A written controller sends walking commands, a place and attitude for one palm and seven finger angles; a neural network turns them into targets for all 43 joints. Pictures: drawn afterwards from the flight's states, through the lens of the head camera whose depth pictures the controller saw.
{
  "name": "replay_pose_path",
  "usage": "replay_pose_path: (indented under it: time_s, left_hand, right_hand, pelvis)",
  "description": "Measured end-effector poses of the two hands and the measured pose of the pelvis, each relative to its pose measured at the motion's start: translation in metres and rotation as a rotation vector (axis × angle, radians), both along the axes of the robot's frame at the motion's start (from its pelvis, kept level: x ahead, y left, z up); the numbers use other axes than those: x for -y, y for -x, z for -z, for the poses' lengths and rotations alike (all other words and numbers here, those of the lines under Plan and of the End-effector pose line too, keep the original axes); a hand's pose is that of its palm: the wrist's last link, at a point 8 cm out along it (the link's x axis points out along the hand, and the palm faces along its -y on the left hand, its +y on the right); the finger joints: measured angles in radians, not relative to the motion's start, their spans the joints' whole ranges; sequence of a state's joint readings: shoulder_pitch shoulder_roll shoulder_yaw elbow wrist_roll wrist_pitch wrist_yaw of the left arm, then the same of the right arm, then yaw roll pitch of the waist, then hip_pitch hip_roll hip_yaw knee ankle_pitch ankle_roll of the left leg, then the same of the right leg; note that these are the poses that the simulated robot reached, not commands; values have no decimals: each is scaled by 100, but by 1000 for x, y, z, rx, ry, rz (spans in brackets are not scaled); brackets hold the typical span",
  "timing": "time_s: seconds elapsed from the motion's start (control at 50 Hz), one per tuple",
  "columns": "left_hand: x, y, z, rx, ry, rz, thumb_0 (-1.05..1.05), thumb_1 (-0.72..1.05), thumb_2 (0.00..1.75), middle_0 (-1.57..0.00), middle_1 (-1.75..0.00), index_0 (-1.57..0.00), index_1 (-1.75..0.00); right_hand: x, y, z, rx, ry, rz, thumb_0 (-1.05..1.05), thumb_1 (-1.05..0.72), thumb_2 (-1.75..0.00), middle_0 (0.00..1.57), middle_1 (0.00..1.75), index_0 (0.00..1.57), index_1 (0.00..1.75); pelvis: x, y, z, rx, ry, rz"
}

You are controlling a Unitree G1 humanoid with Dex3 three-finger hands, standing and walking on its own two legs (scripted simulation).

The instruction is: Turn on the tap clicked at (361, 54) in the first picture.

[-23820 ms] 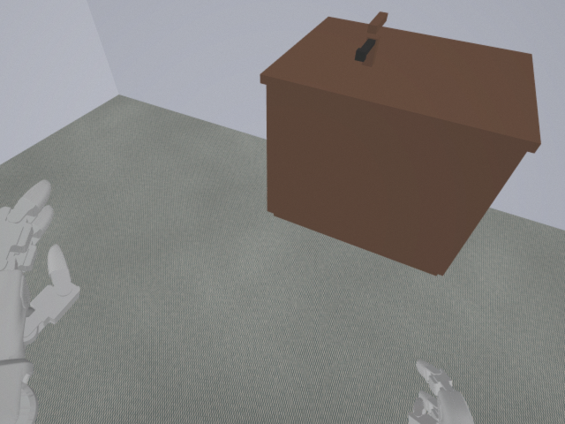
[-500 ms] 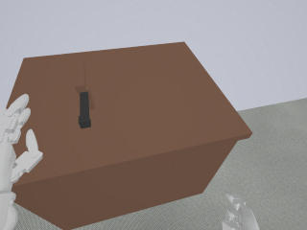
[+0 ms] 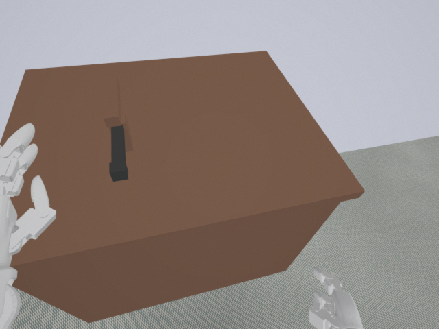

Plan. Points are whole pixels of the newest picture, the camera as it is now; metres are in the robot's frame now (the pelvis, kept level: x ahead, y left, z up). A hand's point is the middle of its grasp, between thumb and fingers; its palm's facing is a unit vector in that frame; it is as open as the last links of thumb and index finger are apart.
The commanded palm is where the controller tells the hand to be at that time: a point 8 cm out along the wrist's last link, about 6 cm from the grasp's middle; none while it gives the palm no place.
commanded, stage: shuffle to correct the standing spot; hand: left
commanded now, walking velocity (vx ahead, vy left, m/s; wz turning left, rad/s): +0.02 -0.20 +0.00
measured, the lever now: (118, 171) +0.37 +0.23 +0.06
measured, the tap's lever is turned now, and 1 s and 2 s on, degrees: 0 0 0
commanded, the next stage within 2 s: none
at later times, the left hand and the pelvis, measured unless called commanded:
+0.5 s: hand (100, 217) +0.22 +0.18 +0.15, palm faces +0.33 -0.86 -0.38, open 7.4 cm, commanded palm +0.16 +0.22 +0.17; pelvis +0.00 -0.05 -0.01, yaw +0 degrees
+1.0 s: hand (102, 221) +0.22 +0.18 +0.15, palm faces +0.34 -0.86 -0.38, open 7.4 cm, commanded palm +0.16 +0.22 +0.17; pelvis +0.00 -0.06 -0.01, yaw +0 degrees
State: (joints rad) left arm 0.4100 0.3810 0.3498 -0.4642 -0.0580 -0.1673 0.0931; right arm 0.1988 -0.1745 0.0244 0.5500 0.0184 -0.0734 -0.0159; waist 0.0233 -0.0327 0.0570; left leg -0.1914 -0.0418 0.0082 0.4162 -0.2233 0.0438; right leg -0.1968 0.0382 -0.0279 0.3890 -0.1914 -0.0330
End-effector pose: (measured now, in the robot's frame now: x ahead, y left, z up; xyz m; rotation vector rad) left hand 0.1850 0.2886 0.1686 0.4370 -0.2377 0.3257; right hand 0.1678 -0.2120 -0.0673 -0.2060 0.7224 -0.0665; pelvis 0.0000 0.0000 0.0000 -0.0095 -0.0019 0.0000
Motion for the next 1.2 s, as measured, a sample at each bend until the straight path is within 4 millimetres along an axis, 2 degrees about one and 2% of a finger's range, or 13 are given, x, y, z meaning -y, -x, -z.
replay_pose_path:
  time_s: [0.12,0.28,0.44,0.56,0.72,0.94,1.2]
  left_hand:
    - [14,-1,-1,-15,-11,14,2,90,90,-21,-30,-21,-30]
    - [34,0,-1,-28,-15,13,2,89,90,-21,-30,-21,-30]
    - [57,-1,1,-23,3,19,2,89,90,-22,-30,-21,-30]
    - [65,-2,-2,-12,-3,24,2,89,90,-22,-30,-21,-30]
    - [69,-1,-3,-22,-16,21,2,89,90,-22,-30,-21,-30]
    - [68,3,1,-34,-3,10,2,89,90,-22,-30,-21,-30]
    - [63,-2,-2,-36,-23,16,2,89,90,-21,-30,-21,-30]
  right_hand:
    - [13,-2,3,-5,-7,7,2,-91,-89,20,30,20,30]
    - [43,-1,6,1,2,33,2,-91,-89,20,30,20,30]
    - [74,7,10,-1,20,71,2,-91,-89,20,30,20,30]
    - [87,15,12,-20,30,95,2,-91,-90,20,30,20,30]
    - [89,18,14,-31,22,94,2,-91,-90,20,30,20,30]
    - [81,13,14,-26,10,65,2,-91,-89,20,30,20,30]
    - [72,3,12,-13,2,47,2,-91,-89,20,30,20,30]
  pelvis:
    - [12,-2,1,-3,3,-1]
    - [32,-2,5,-5,5,4]
    - [50,-1,9,-9,3,8]
    - [58,-3,9,-5,-3,9]
    - [63,-2,9,0,-4,12]
    - [63,0,9,-3,-1,8]
    - [58,-2,9,-2,0,5]
